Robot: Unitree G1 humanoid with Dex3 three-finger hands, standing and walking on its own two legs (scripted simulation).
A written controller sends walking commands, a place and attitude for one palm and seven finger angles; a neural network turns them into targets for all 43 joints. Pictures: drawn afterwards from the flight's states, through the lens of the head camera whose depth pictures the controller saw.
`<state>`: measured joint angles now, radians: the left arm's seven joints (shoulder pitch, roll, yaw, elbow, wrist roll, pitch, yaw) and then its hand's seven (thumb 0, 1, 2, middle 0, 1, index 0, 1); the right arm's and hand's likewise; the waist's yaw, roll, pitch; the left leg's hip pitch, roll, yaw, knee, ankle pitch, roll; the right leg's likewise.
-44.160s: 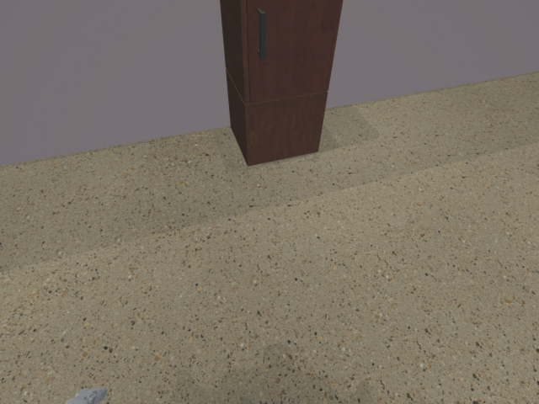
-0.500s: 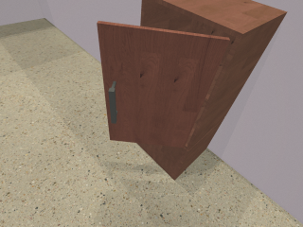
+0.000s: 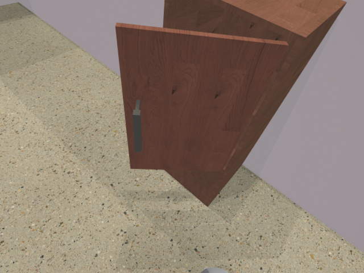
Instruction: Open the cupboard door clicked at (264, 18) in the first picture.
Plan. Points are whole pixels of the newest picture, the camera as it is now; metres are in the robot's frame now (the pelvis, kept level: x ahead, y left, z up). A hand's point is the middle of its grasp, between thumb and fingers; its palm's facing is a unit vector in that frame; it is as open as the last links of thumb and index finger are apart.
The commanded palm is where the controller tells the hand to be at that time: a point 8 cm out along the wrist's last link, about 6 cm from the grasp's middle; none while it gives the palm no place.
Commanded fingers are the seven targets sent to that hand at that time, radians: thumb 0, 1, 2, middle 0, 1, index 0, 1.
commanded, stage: come to a stop and stand still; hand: left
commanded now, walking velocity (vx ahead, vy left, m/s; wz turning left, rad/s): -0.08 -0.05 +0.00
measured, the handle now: (138, 127) +0.52 +0.14 -0.05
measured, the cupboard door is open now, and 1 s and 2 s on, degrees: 43 43 43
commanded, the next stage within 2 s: look again from close up in 0.60 s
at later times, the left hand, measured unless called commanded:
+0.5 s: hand out of the picture +0.04 +0.12 -0.18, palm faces +0.03 -0.98 -0.21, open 7.2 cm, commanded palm none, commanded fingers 0.00 0.90 0.90 -0.20 -0.30 -0.20 -0.30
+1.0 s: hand out of the picture -0.04 +0.14 -0.19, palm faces +0.06 -0.98 -0.21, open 7.4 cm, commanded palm none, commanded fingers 0.00 0.90 0.90 -0.20 -0.30 -0.20 -0.30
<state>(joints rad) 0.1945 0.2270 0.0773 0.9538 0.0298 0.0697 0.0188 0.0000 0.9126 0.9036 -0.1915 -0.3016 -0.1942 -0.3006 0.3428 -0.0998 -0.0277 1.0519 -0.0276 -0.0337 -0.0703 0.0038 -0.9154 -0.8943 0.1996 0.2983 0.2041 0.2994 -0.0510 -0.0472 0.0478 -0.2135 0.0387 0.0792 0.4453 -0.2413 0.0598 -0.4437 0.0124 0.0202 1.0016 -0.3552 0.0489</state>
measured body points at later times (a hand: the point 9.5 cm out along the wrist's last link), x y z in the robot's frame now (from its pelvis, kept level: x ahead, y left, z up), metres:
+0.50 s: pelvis -0.01 -0.06 -0.01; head +0.00 -0.05 +0.44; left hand +0.04 +0.17 -0.16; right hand -0.02 -0.27 -0.17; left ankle +0.00 +0.07 -0.75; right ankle -0.02 -0.18 -0.75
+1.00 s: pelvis -0.02 -0.04 -0.01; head -0.02 -0.04 +0.44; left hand -0.04 +0.19 -0.17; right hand +0.00 -0.26 -0.17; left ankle +0.00 +0.07 -0.75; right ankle -0.02 -0.18 -0.75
